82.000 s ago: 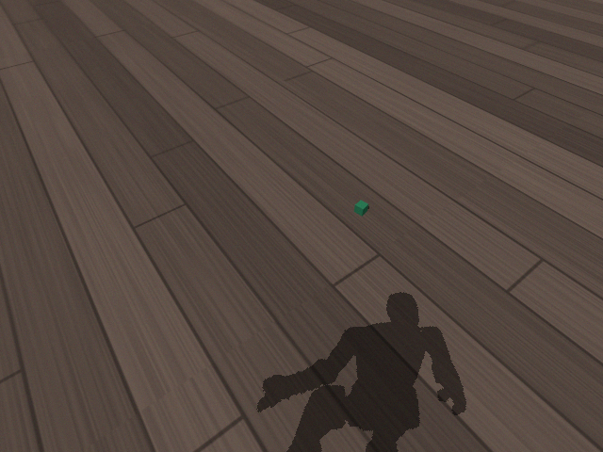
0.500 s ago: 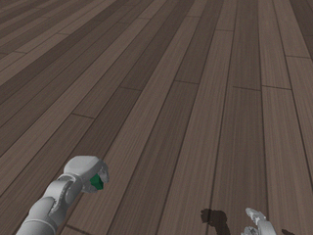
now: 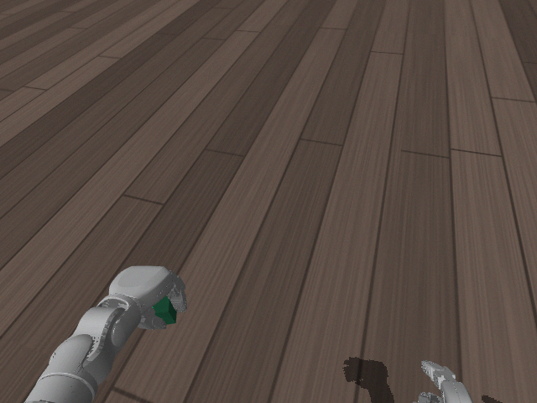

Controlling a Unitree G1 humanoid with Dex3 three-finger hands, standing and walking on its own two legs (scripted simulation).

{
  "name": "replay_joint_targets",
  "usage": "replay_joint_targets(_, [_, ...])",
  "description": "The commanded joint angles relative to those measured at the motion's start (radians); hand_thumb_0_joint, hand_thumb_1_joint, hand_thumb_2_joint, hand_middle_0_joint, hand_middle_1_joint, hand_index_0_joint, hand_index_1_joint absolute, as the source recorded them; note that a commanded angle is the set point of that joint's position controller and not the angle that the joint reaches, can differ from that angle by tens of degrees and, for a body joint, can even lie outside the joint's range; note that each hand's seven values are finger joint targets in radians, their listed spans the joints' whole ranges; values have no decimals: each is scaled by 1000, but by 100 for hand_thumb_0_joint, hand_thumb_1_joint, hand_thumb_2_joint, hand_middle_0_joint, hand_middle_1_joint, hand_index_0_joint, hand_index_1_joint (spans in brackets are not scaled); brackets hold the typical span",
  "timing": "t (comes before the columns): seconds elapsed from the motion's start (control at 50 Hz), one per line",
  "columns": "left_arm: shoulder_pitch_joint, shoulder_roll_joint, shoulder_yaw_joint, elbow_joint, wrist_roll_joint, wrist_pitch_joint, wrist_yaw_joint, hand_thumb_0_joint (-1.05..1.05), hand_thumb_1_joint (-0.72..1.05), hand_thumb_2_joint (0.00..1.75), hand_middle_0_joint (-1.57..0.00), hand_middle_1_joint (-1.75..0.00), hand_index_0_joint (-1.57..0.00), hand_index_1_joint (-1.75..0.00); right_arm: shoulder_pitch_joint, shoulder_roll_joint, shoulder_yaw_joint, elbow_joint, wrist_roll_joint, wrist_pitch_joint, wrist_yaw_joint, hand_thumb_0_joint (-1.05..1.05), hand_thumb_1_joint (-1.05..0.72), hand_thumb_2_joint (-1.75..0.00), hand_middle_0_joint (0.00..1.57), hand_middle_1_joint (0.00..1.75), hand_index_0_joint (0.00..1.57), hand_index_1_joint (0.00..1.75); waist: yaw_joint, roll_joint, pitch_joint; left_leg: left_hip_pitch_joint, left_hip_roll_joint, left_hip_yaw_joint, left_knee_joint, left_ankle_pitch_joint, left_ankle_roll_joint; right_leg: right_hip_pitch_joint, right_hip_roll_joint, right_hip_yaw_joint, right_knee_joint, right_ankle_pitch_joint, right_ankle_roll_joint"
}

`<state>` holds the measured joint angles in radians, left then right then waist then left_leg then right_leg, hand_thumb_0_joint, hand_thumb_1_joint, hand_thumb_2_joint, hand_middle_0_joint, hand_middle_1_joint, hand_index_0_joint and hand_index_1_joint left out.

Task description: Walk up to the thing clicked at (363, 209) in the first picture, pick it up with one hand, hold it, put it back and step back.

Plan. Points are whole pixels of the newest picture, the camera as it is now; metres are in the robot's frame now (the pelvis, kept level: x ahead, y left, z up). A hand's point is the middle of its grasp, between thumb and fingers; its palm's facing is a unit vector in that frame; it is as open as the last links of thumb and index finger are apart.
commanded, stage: hold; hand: left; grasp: from above
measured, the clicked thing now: (160, 307) +0.31 +0.21 -0.06
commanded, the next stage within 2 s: crouch in 0.02 s
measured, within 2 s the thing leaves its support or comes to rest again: neither
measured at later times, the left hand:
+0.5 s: hand (166, 328) +0.29 +0.21 -0.11, palm faces -0.45 +0.05 -0.89, open 5.7 cm
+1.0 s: hand (204, 338) +0.35 +0.20 -0.35, palm faces -0.46 +0.10 -0.88, open 5.2 cm
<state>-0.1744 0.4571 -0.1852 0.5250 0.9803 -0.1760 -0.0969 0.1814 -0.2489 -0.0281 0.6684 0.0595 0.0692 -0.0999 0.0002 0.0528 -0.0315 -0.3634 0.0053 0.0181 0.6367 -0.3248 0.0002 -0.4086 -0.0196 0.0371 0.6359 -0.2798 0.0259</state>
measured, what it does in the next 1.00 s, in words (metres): lowers itself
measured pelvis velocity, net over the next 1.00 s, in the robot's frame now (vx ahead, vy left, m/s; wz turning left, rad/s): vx -0.07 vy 0.01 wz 0.01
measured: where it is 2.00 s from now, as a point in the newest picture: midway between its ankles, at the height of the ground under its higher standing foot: outside the picture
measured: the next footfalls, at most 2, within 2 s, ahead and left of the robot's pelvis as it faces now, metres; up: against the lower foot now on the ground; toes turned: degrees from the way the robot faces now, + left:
none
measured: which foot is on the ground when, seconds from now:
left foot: down 0.00-1.00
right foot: down 0.00-1.00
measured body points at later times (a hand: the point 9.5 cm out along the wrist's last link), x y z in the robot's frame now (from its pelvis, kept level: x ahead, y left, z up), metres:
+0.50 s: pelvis -0.02 +0.00 -0.03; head +0.04 -0.01 +0.41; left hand +0.31 +0.21 -0.06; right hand +0.13 -0.27 -0.15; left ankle +0.00 +0.12 -0.72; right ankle +0.03 -0.14 -0.72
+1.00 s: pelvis -0.07 +0.01 -0.23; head +0.11 +0.02 +0.19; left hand +0.37 +0.19 -0.30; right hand -0.03 -0.27 -0.36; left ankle +0.00 +0.12 -0.72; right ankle +0.03 -0.14 -0.72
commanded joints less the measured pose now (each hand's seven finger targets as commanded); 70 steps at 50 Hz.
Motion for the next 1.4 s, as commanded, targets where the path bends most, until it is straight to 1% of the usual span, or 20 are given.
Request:
replay_joint_targets(0.0, [-274,195,100,-190,-9,-22,28,0,77,29,-104,-40,-110,-33,-89,-124,-38,-146,0,-38,-15,0,-90,-90,20,30,20,30,0,-31,-228,94,-31,-8,-91,221,10,89,48,-26,-94,160,-37])
replay_joint_targets(0.06, [-272,191,102,-197,-6,-27,42,0,77,28,-104,-38,-110,-32,-84,-126,-41,-143,2,-33,-15,0,-90,-90,20,30,20,30,-3,-30,-250,118,-28,-10,-89,258,7,90,50,-29,-86,188,-39])
replay_joint_targets(0.1, [-339,220,126,-214,-1,-33,55,0,80,31,-108,-44,-115,-38,-83,-124,-39,-140,0,-32,-16,0,-93,-92,20,30,20,30,1,-21,-266,117,-31,-10,-81,247,8,96,48,-27,-90,186,-36])
replay_joint_targets(0.12, [-329,215,122,-206,0,-33,61,0,72,32,-100,-39,-107,-34,-81,-123,-38,-137,0,-31,-17,0,-90,-90,20,30,20,30,-3,-33,-267,110,-33,-9,-78,241,12,93,46,-26,-92,184,-33])
replay_joint_targets(0.18, [-321,203,134,-155,12,-38,91,0,73,38,-106,-35,-109,-33,-83,-124,-38,-137,-1,-25,-13,0,-91,-90,20,30,20,30,-7,-46,-230,79,-33,-6,-71,207,11,64,47,-26,-87,151,-34])
replay_joint_targets(0.28, [-255,144,109,-39,71,-43,171,0,76,41,-108,-38,-111,-35,-63,-125,-50,-127,-7,-12,7,0,-91,-90,20,30,20,30,-12,-65,-212,-3,-28,-6,-12,206,5,-19,49,-37,-23,140,-39])
replay_joint_targets(0.34, [-291,134,94,42,123,-47,222,0,73,39,-108,-34,-110,-32,-40,-128,-58,-121,-17,-4,18,0,-91,-91,20,30,20,30,-27,-92,-223,-93,-33,-5,72,175,9,-92,42,-37,37,126,-36])
replay_joint_targets(0.5, [-555,120,62,223,206,-64,367,0,69,34,-106,-32,-109,-30,33,-142,-82,-93,-51,13,45,0,-92,-91,20,30,20,30,-76,-54,-355,-380,-38,-2,356,34,10,-390,36,-36,291,23,-42])
replay_joint_targets(0.58, [-684,148,77,282,258,-62,450,0,69,27,-106,-29,-109,-26,57,-165,-94,-70,-72,4,56,0,-92,-91,20,30,20,30,-88,-7,-510,-523,-40,-11,516,3,14,-538,37,-41,455,-9,-47])
replay_joint_targets(0.6, [-694,157,88,309,266,-50,467,0,71,27,-107,-29,-110,-26,66,-166,-98,-60,-76,0,57,0,-92,-91,20,30,20,30,-80,21,-541,-541,-40,-10,551,14,14,-579,34,-40,491,-6,-49])
replay_joint_targets(0.62, [-728,125,67,339,268,-40,477,0,72,28,-108,-29,-111,-26,76,-166,-99,-56,-80,-3,57,0,-92,-91,20,30,20,30,-105,26,-556,-580,-39,-18,575,-6,15,-630,36,-44,523,-24,-51])
replay_joint_targets(0.66, [-783,160,91,370,275,-17,497,0,74,28,-109,-28,-113,-25,101,-176,-110,-36,-86,-10,52,0,-92,-91,20,30,20,30,-99,43,-610,-619,-33,-32,621,-19,14,-703,36,-50,584,-43,-55])
replay_joint_targets(0.7, [-812,129,71,395,266,7,498,0,75,25,-109,-29,-113,-25,114,-175,-115,-27,-92,-22,53,0,-92,-91,20,30,20,30,-116,47,-660,-659,-30,-40,668,-26,15,-754,34,-55,632,-53,-53])
replay_joint_targets(0.78, [-849,165,96,428,257,45,483,0,81,30,-114,-31,-117,-27,129,-177,-121,-15,-102,-40,54,0,-92,-90,20,30,20,30,-114,42,-728,-779,-30,-43,742,-67,16,-806,35,-64,725,-90,-53])
replay_joint_targets(0.88, [-894,158,89,512,231,49,435,0,84,32,-113,-35,-118,-30,132,-182,-117,-16,-103,-56,58,0,-92,-90,20,30,20,30,-148,13,-679,-944,-34,-67,805,-255,13,-947,36,-78,812,-256,-60])
replay_joint_targets(0.98, [-932,151,93,561,226,0,419,0,84,26,-110,-33,-117,-27,136,-194,-102,-9,-110,-83,80,0,-91,-90,20,30,20,30,-192,18,-662,-1044,-37,-100,898,-323,18,-1107,26,-93,915,-309,-63])
replay_joint_targets(1.14, [-1061,259,162,587,327,-67,530,0,71,20,-104,-26,-109,-21,190,-200,-73,36,-148,-115,119,0,-91,-90,20,30,20,30,-207,146,-807,-1103,-47,-60,1087,-195,11,-1232,20,-91,1074,-205,-65])
replay_joint_targets(1.22, [-1123,260,180,647,352,-48,580,0,73,25,-107,-27,-111,-23,211,-199,-73,50,-168,-126,144,0,-92,-90,20,30,20,30,-227,180,-842,-1120,-48,-33,1162,-129,16,-1254,17,-93,1128,-144,-64])
replay_joint_targets(1.3, [-1144,229,168,693,340,-10,593,0,71,24,-103,-30,-109,-24,215,-199,-71,53,-179,-126,164,0,-92,-90,20,30,20,30,-244,186,-860,-1163,-50,-24,1210,-112,22,-1249,18,-104,1167,-110,-60])
replay_joint_targets(1.38, [-1138,223,158,732,308,9,554,0,73,33,-104,-35,-109,-30,202,-193,-74,52,-180,-120,174,0,-92,-90,20,30,20,30,-261,148,-834,-1237,-48,-25,1254,-153,32,-1256,23,-111,1195,-136,-55])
